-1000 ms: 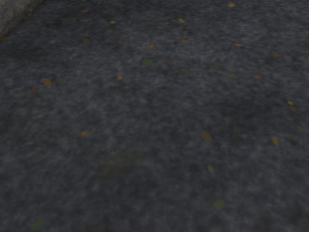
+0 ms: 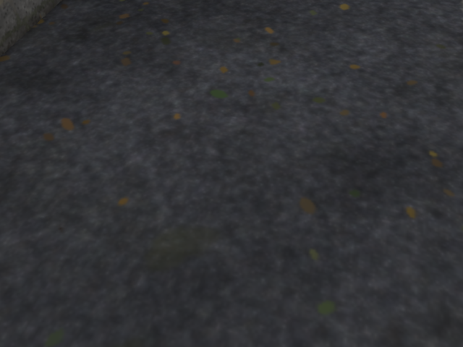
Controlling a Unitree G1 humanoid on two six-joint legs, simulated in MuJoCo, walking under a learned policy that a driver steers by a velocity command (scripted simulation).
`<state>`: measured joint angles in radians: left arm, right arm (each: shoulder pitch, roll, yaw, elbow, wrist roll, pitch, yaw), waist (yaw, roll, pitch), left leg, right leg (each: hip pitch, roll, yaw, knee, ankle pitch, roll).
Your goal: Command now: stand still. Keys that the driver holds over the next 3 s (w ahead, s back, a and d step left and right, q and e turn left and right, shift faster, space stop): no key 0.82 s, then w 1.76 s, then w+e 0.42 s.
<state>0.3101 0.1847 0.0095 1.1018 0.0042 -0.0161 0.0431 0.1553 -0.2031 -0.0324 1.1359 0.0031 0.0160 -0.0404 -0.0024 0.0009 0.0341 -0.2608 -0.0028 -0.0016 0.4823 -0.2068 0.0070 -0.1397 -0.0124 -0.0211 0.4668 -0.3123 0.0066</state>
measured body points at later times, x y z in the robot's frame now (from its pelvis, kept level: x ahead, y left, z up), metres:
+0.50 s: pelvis +0.00 +0.00 +0.00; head +0.02 +0.00 +0.45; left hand -0.02 +0.23 -0.16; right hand +0.04 -0.25 -0.16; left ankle +0.03 +0.12 -0.74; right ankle -0.04 -0.12 -0.74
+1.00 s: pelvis +0.03 +0.00 -0.01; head +0.03 +0.01 +0.44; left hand -0.03 +0.24 -0.16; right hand +0.05 -0.24 -0.16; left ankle +0.02 +0.11 -0.72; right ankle -0.04 -0.12 -0.74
